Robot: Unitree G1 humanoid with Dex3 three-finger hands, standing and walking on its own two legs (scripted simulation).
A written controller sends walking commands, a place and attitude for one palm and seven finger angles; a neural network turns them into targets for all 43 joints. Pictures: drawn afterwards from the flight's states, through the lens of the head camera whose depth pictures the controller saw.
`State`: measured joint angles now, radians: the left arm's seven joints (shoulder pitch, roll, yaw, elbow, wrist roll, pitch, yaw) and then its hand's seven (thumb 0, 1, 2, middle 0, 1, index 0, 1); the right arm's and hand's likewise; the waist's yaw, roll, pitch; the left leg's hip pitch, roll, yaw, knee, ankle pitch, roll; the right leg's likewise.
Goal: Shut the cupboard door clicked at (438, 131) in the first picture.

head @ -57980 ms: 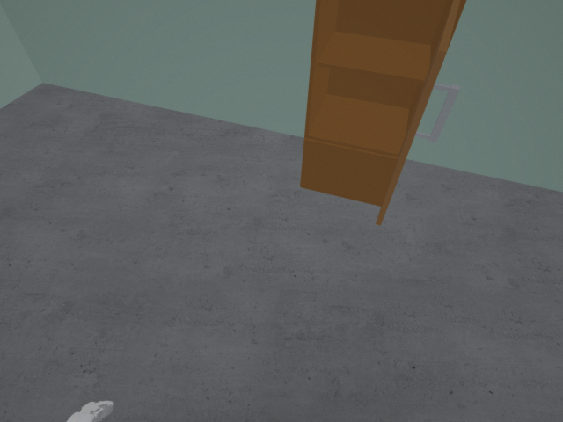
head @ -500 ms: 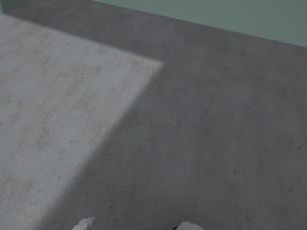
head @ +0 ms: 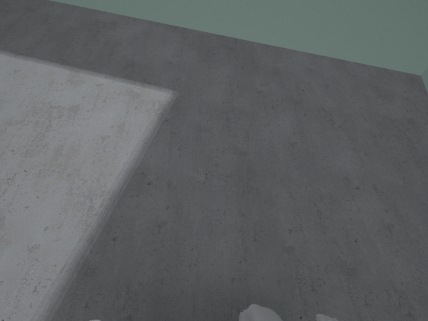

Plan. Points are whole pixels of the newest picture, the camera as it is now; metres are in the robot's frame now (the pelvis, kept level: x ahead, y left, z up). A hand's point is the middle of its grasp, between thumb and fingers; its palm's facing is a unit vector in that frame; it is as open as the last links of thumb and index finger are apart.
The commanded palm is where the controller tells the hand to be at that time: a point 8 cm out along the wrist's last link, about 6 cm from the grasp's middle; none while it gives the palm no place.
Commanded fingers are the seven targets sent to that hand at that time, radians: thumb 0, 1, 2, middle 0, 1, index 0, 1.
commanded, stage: turn to face it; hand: left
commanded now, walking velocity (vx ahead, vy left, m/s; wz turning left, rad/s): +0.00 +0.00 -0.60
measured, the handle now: out of the picture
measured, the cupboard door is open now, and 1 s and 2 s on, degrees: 18 18 18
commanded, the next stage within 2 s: none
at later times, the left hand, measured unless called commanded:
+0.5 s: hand (144, 295) +0.18 +0.17 -0.18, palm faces -0.30 -0.93 -0.19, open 7.4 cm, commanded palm none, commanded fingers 0.00 0.90 0.90 -0.20 -0.30 -0.20 -0.30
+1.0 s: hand (182, 271) +0.23 +0.09 -0.16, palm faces -0.58 -0.77 -0.26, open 7.4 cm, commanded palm none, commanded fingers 0.00 0.90 0.90 -0.20 -0.30 -0.20 -0.30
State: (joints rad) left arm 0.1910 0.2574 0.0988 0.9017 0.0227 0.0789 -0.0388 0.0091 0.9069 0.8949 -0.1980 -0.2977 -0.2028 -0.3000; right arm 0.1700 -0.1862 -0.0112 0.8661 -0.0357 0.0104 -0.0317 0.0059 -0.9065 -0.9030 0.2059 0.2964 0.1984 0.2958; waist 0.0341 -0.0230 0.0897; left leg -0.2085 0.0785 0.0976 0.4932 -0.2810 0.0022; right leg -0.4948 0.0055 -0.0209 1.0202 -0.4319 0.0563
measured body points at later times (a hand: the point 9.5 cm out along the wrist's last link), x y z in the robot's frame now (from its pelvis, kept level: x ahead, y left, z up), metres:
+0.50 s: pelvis +0.03 +0.01 -0.02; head +0.08 +0.01 +0.43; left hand +0.20 +0.22 -0.17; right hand +0.03 -0.28 -0.14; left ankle +0.09 +0.11 -0.75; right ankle +0.00 -0.14 -0.74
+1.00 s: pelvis +0.03 -0.01 -0.01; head +0.06 -0.05 +0.44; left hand +0.27 +0.13 -0.14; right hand -0.08 -0.26 -0.16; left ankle +0.09 +0.11 -0.68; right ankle -0.05 -0.11 -0.74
